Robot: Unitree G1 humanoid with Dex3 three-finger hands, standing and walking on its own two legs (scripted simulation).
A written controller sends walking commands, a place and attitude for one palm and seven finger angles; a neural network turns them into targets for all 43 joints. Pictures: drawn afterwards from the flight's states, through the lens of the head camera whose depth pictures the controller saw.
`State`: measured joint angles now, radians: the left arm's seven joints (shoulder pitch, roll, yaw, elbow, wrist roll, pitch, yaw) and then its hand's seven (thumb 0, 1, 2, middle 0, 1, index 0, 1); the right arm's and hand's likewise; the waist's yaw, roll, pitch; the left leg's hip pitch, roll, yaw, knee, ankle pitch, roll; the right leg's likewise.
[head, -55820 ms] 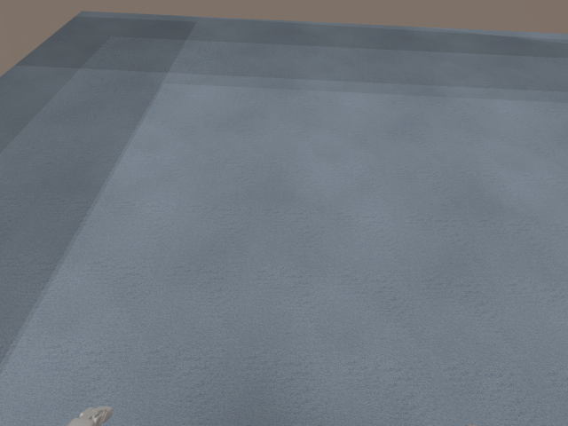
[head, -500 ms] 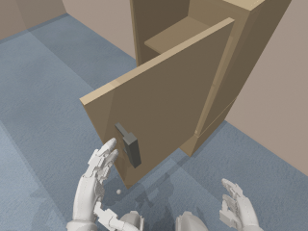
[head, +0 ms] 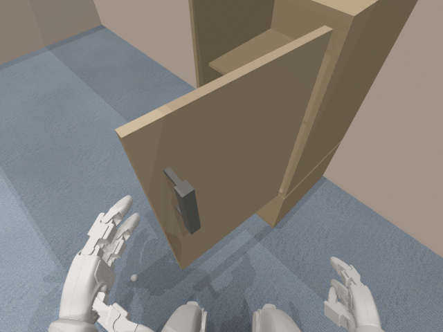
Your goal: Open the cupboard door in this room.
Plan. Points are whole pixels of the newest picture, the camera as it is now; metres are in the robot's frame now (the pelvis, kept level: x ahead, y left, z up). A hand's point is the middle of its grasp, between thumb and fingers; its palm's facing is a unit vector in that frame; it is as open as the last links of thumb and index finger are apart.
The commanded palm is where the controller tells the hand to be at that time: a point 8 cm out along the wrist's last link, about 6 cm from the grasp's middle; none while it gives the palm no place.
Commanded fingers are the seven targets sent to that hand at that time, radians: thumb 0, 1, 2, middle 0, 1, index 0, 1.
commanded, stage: draw the hand back to the body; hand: left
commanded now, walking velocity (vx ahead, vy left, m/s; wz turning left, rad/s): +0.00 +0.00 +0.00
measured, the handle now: (182, 201) +0.32 +0.10 +0.06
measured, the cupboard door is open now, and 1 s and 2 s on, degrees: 84 84 84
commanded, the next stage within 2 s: step back with the hand held close in 1.44 s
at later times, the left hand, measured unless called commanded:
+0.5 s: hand (60, 257) +0.19 +0.21 +0.15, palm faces +0.15 -0.95 -0.29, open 15.4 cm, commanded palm +0.16 +0.26 +0.18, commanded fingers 0.00 -0.05 0.50 -0.17 -0.30 -0.17 -0.30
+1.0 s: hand out of the picture +0.22 +0.28 +0.25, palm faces +0.40 -0.82 -0.41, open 9.8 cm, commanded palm +0.18 +0.33 +0.27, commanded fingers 0.00 0.83 0.87 -0.20 -0.30 -0.20 -0.30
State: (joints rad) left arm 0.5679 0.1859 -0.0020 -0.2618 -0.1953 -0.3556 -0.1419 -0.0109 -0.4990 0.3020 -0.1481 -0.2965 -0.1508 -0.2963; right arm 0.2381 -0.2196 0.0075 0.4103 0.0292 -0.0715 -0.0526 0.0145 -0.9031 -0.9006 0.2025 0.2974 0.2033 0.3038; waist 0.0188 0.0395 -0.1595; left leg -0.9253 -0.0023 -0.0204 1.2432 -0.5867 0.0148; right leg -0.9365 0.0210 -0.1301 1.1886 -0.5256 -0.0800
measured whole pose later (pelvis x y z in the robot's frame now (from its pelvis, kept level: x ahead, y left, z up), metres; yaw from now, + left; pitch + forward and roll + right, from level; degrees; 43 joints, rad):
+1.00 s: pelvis +0.04 +0.03 +0.10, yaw -1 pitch -3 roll -1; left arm 0.52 0.35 0.28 -0.43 -0.05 -0.04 0.12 0.01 0.49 0.73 -0.19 -0.30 -0.19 -0.30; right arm 0.21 -0.23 0.06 0.59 0.01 -0.11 -0.08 0.01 -0.90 -0.90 0.20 0.30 0.21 0.30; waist 0.07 0.07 0.00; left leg -0.11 -0.04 0.02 0.48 -0.31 0.06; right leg -0.13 0.02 -0.06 0.44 -0.25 -0.02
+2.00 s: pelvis -0.01 +0.02 +0.10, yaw -2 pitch +0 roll +0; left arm 0.57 0.43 0.39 -0.47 -0.05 -0.16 0.14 0.02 0.89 0.90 -0.21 -0.30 -0.21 -0.30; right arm 0.18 -0.25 -0.02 0.57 0.02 0.00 -0.10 0.01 -0.90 -0.90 0.20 0.30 0.20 0.30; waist -0.01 0.02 0.02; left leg -0.26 -0.02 0.05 0.49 -0.24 0.05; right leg -0.29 0.03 -0.04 0.45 -0.17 -0.03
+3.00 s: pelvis -0.14 +0.05 +0.11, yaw -4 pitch +6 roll -6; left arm 0.49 0.45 0.42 -0.59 -0.06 -0.22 0.15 0.02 0.89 0.90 -0.20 -0.30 -0.20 -0.30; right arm 0.11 -0.11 0.04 0.64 -0.04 -0.14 -0.05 0.01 -0.90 -0.90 0.21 0.30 0.21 0.30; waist 0.02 -0.03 -0.04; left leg -0.46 0.08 0.08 0.21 0.14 0.07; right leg -0.15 0.07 -0.03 0.62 -0.52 -0.03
